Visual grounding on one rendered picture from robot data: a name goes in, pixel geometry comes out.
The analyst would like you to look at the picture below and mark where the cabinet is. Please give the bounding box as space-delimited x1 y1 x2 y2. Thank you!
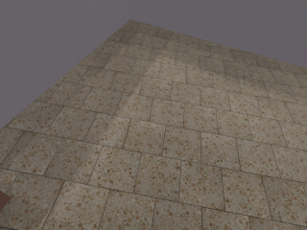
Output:
0 191 11 211

